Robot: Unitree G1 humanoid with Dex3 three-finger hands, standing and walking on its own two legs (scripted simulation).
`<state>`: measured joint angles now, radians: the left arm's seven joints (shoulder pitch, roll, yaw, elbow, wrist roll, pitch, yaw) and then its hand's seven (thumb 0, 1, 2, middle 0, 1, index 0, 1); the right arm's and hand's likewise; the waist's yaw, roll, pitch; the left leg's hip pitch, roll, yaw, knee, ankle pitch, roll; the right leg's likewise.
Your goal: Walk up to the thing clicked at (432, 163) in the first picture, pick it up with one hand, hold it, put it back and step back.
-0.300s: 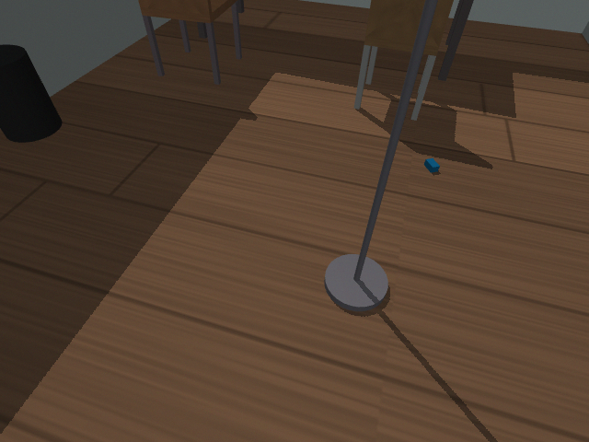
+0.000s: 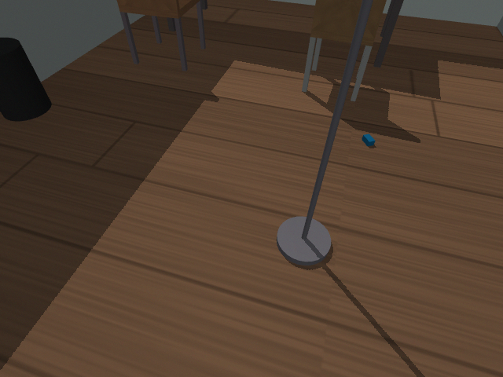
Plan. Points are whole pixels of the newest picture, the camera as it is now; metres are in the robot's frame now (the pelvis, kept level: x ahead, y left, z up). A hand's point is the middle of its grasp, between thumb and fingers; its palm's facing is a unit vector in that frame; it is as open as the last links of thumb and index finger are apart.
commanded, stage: stand
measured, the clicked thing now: (368, 140) +1.68 -0.72 -0.76
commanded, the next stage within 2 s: walk up in 0.82 s
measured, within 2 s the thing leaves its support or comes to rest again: neither
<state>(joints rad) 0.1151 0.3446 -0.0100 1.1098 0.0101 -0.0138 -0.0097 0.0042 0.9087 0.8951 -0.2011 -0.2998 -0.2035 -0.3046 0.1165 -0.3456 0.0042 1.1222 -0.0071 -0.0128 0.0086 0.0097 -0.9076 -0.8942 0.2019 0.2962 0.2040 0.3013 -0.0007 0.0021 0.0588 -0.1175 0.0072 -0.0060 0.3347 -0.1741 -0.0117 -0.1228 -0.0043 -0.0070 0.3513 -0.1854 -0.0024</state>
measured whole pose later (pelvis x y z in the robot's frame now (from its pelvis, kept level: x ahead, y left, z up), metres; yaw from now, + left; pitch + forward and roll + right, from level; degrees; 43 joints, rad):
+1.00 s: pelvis +0.00 +0.03 -0.01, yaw -13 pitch -1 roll +0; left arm 0.25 0.35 0.05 0.92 0.05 0.01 -0.01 0.00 0.91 0.89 -0.20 -0.30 -0.21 -0.30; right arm 0.00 -0.41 -0.08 0.93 -0.01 0.02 0.03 0.01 -0.91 -0.89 0.20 0.30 0.20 0.30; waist 0.03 0.02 0.12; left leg -0.27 -0.05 -0.08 0.68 -0.49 0.00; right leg -0.27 0.06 0.21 0.48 -0.20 0.02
